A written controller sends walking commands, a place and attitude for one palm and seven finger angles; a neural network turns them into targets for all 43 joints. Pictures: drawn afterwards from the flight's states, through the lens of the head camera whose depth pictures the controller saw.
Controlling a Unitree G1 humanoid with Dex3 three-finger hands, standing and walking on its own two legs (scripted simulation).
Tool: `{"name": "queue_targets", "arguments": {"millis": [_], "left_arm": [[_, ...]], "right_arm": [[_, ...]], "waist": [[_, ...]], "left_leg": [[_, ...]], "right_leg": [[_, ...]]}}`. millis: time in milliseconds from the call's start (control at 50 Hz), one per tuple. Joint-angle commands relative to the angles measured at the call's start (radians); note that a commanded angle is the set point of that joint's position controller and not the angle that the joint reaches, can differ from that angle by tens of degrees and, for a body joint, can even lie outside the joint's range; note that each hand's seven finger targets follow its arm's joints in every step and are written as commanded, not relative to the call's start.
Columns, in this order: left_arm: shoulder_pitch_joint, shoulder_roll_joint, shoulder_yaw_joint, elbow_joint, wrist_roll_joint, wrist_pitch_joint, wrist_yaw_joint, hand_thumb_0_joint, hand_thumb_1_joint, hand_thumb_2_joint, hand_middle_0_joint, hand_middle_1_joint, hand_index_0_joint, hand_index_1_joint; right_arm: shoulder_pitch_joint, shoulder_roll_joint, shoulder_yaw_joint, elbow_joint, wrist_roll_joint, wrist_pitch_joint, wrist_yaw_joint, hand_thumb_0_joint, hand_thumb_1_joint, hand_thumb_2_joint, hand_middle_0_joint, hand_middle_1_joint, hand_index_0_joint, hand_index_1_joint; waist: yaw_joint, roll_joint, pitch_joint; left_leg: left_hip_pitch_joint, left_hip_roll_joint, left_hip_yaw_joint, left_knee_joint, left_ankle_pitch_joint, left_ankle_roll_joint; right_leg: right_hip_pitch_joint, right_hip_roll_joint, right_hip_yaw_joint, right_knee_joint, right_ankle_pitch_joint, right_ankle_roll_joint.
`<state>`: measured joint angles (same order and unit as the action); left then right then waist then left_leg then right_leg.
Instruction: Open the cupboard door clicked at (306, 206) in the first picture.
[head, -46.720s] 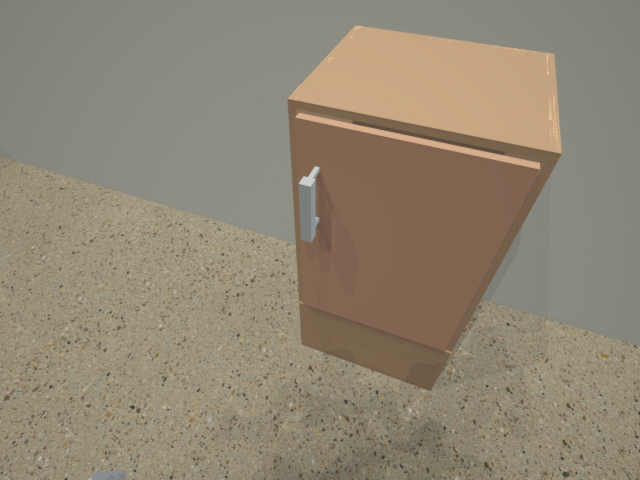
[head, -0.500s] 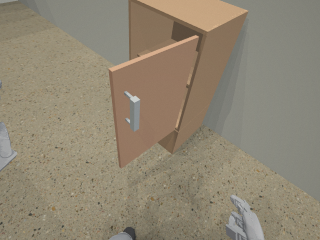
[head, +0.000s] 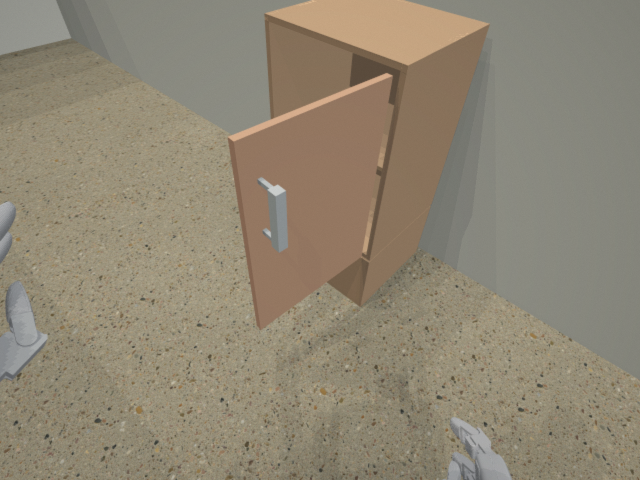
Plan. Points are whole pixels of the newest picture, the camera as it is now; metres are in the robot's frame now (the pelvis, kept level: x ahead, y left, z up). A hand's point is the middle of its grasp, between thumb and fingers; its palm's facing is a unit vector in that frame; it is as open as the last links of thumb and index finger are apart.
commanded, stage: stop stepping back and stand still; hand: left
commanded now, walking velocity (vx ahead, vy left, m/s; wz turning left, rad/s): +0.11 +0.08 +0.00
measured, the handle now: (271, 214) +0.60 +0.11 -0.04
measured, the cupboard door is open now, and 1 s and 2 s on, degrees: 85 85 85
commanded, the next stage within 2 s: let the arm hang, fingers relaxed in 0.08 s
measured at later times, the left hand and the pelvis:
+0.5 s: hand out of the picture +0.05 +0.18 -0.17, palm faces +0.14 -0.97 -0.19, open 6.8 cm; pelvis +0.00 +0.00 +0.00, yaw +5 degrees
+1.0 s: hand out of the picture -0.03 +0.17 -0.17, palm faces +0.11 -0.98 -0.18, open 7.4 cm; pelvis +0.00 +0.01 +0.01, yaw +4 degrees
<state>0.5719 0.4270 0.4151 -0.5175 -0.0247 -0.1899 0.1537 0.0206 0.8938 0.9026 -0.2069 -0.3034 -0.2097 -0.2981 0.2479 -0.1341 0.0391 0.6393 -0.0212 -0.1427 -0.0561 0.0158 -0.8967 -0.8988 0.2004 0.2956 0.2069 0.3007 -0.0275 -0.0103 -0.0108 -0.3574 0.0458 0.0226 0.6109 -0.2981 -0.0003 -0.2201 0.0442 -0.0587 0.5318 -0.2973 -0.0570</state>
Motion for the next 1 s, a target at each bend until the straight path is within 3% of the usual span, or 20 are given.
{"name": "queue_targets", "arguments": {"millis": [0,40,60,100,140,160,180,200,240,280,300,320,340,360,420,480,540,580,640,980], "left_arm": [[-0.058,0.166,0.134,-0.105,-0.013,-0.052,0.033,0.000,0.900,0.900,-0.200,-0.300,-0.200,-0.300],[-0.091,0.166,0.130,-0.093,-0.005,-0.070,0.032,0.000,0.900,0.900,-0.200,-0.300,-0.200,-0.300],[-0.116,0.166,0.127,-0.096,-0.004,-0.074,0.032,0.000,0.900,0.900,-0.200,-0.300,-0.200,-0.300],[-0.110,0.141,0.098,-0.084,-0.008,-0.072,0.031,0.000,0.900,0.900,-0.200,-0.300,-0.200,-0.300],[-0.135,0.141,0.085,-0.137,-0.012,-0.076,0.025,0.000,0.900,0.900,-0.200,-0.300,-0.200,-0.300],[-0.125,-0.081,-0.343,0.630,0.062,0.044,-0.107,0.000,0.900,0.900,-0.200,-0.300,-0.200,-0.300],[-0.147,-0.112,-0.303,0.636,0.061,0.168,-0.134,0.000,0.900,0.900,-0.200,-0.300,-0.200,-0.300],[-0.162,-0.153,-0.303,0.672,0.058,0.196,-0.135,0.000,0.900,0.900,-0.200,-0.300,-0.200,-0.300],[-0.206,-0.139,-0.320,0.773,0.054,0.195,-0.141,0.000,0.900,0.900,-0.200,-0.300,-0.200,-0.300],[-0.208,-0.105,-0.329,0.928,0.056,0.182,-0.142,0.000,0.900,0.900,-0.200,-0.300,-0.200,-0.300],[-0.228,-0.056,-0.330,1.003,0.059,0.176,-0.138,0.000,0.900,0.900,-0.200,-0.300,-0.200,-0.300],[-0.282,-0.040,-0.344,1.072,0.054,0.173,-0.143,0.000,0.900,0.900,-0.200,-0.300,-0.200,-0.300],[-0.349,-0.029,-0.358,1.136,0.049,0.173,-0.142,0.000,0.900,0.900,-0.200,-0.300,-0.200,-0.300],[-0.376,-0.029,-0.364,1.187,0.048,0.176,-0.137,0.000,0.900,0.900,-0.200,-0.300,-0.200,-0.300],[-0.352,-0.080,-0.382,1.353,0.036,0.168,-0.129,0.000,0.900,0.900,-0.200,-0.300,-0.200,-0.300],[-0.295,-0.127,-0.371,1.450,0.035,0.173,-0.121,0.000,0.900,0.900,-0.200,-0.300,-0.200,-0.300],[-0.291,-0.135,-0.381,1.522,0.032,0.176,-0.124,0.000,0.900,0.900,-0.200,-0.300,-0.200,-0.300],[-0.287,-0.148,-0.387,1.561,0.033,0.179,-0.123,0.000,0.900,0.900,-0.200,-0.300,-0.200,-0.300],[-0.268,-0.151,-0.392,1.604,0.031,0.181,-0.122,0.000,0.900,0.900,-0.200,-0.300,-0.200,-0.300],[-0.208,-0.196,-0.390,1.659,0.034,0.186,-0.114,0.000,0.900,0.900,-0.200,-0.300,-0.200,-0.300]], "right_arm": [[-0.084,-0.171,-0.074,-0.123,0.014,-0.007,-0.008,0.000,-0.900,-0.900,0.200,0.300,0.200,0.300],[-0.092,-0.162,-0.063,-0.117,0.018,-0.013,-0.012,0.000,-0.900,-0.900,0.200,0.300,0.200,0.300],[-0.116,-0.164,-0.061,-0.123,0.016,-0.018,-0.019,0.000,-0.900,-0.900,0.200,0.300,0.200,0.300],[-0.108,-0.163,-0.059,-0.121,0.018,-0.024,-0.024,0.000,-0.900,-0.900,0.200,0.300,0.200,0.300],[-0.124,-0.196,-0.079,-0.136,0.022,-0.029,-0.026,0.000,-0.900,-0.900,0.200,0.300,0.200,0.300],[-0.118,-0.312,-0.118,0.075,0.018,-0.087,0.063,0.000,-0.900,-0.900,0.200,0.300,0.200,0.300],[-0.056,-0.321,-0.113,0.069,0.013,0.030,0.068,0.000,-0.900,-0.900,0.200,0.300,0.200,0.300],[-0.057,-0.258,-0.094,0.068,0.000,0.059,0.059,0.000,-0.900,-0.900,0.200,0.300,0.200,0.300],[-0.077,-0.251,-0.074,0.055,-0.025,0.081,0.050,0.000,-0.900,-0.900,0.200,0.300,0.200,0.300],[-0.117,-0.242,-0.068,0.073,-0.019,0.095,0.048,0.000,-0.900,-0.900,0.200,0.300,0.200,0.300],[-0.122,-0.210,-0.065,0.087,-0.002,0.103,0.049,0.000,-0.900,-0.900,0.200,0.300,0.200,0.300],[-0.099,-0.193,-0.063,0.120,0.003,0.115,0.056,0.000,-0.900,-0.900,0.200,0.300,0.200,0.300],[-0.094,-0.191,-0.064,0.160,-0.005,0.135,0.056,0.000,-0.900,-0.900,0.200,0.300,0.200,0.300],[-0.092,-0.188,-0.065,0.182,-0.010,0.149,0.053,0.000,-0.900,-0.900,0.200,0.300,0.200,0.300],[-0.060,-0.157,-0.049,0.282,-0.005,0.141,0.045,0.000,-0.900,-0.900,0.200,0.300,0.200,0.300],[-0.044,-0.140,-0.056,0.337,-0.005,0.142,0.031,0.000,-0.900,-0.900,0.200,0.300,0.200,0.300],[-0.016,-0.130,-0.057,0.389,-0.002,0.147,0.026,0.000,-0.900,-0.900,0.200,0.300,0.200,0.300],[0.001,-0.131,-0.059,0.415,-0.001,0.153,0.024,0.000,-0.900,-0.900,0.200,0.300,0.200,0.300],[0.027,-0.124,-0.056,0.447,0.000,0.153,0.022,0.000,-0.900,-0.900,0.200,0.300,0.200,0.300],[0.077,-0.079,-0.053,0.495,-0.002,0.148,0.018,0.000,-0.900,-0.900,0.200,0.300,0.200,0.300]], "waist": [[0.003,-0.104,0.022],[0.006,-0.079,-0.004],[0.012,-0.063,-0.015],[0.011,-0.065,-0.031],[0.024,0.041,-0.023],[-0.037,0.105,0.015],[0.000,0.130,-0.014],[0.007,0.139,-0.046],[0.026,0.037,-0.057],[0.071,-0.076,-0.123],[0.059,-0.175,-0.120],[0.021,-0.162,-0.067],[0.003,-0.191,-0.015],[-0.001,-0.174,0.023],[0.000,0.067,-0.018],[0.018,0.154,-0.035],[0.017,0.104,0.006],[0.016,0.025,0.052],[0.016,0.009,0.063],[0.026,0.033,0.113]], "left_leg": [[-0.250,-0.011,-0.034,0.343,-0.096,-0.005],[-0.154,0.010,-0.012,0.178,-0.067,-0.001],[-0.061,-0.002,0.017,0.075,-0.037,0.006],[0.106,-0.032,0.051,-0.112,0.087,0.018],[0.214,0.056,-0.055,-0.191,0.192,0.048],[0.181,0.144,-0.173,-0.079,0.492,0.072],[0.080,0.195,-0.246,-0.139,0.626,0.142],[0.021,0.228,-0.308,-0.186,0.607,0.189],[0.008,0.216,-0.334,-0.205,0.550,0.201],[0.019,0.123,-0.211,-0.114,0.492,0.126],[-0.003,0.033,-0.124,-0.068,0.304,0.061],[0.041,-0.022,-0.071,-0.066,0.104,0.016],[0.092,-0.043,-0.054,-0.050,0.036,0.003],[0.120,-0.041,-0.049,-0.045,0.063,0.003],[0.192,0.010,-0.080,-0.142,0.274,0.006],[0.178,0.037,-0.100,-0.183,0.244,0.020],[0.167,0.041,-0.108,-0.221,0.177,0.020],[0.168,0.044,-0.111,-0.237,0.143,0.022],[0.179,0.042,-0.106,-0.253,0.137,0.023],[0.126,0.039,-0.117,-0.297,0.050,0.032]], "right_leg": [[0.050,-0.347,0.470,-0.314,-0.131,-0.157],[0.073,-0.304,0.303,-0.223,0.161,-0.125],[0.039,-0.278,0.260,-0.196,0.203,-0.102],[0.007,-0.214,0.173,-0.161,0.174,-0.036],[-0.053,-0.137,0.144,-0.105,0.130,0.032],[-0.236,-0.130,0.001,0.153,0.163,0.052],[-0.165,-0.096,0.041,0.210,-0.041,0.067],[-0.151,-0.065,0.033,0.306,-0.211,0.071],[-0.116,-0.065,0.074,0.295,-0.253,0.062],[0.063,-0.081,0.086,0.020,0.038,0.052],[0.093,-0.159,0.196,-0.088,0.201,0.030],[-0.020,-0.256,0.268,-0.173,0.151,-0.015],[-0.115,-0.260,0.286,-0.223,0.058,-0.038],[-0.147,-0.243,0.272,-0.239,0.068,-0.041],[-0.050,-0.165,0.196,-0.170,0.214,-0.004],[0.028,-0.140,0.160,-0.189,0.169,0.007],[0.024,-0.134,0.149,-0.220,0.094,0.000],[-0.005,-0.131,0.139,-0.244,0.042,0.001],[-0.010,-0.133,0.139,-0.251,0.027,0.001],[-0.026,-0.124,0.126,-0.212,-0.009,0.009]]}}
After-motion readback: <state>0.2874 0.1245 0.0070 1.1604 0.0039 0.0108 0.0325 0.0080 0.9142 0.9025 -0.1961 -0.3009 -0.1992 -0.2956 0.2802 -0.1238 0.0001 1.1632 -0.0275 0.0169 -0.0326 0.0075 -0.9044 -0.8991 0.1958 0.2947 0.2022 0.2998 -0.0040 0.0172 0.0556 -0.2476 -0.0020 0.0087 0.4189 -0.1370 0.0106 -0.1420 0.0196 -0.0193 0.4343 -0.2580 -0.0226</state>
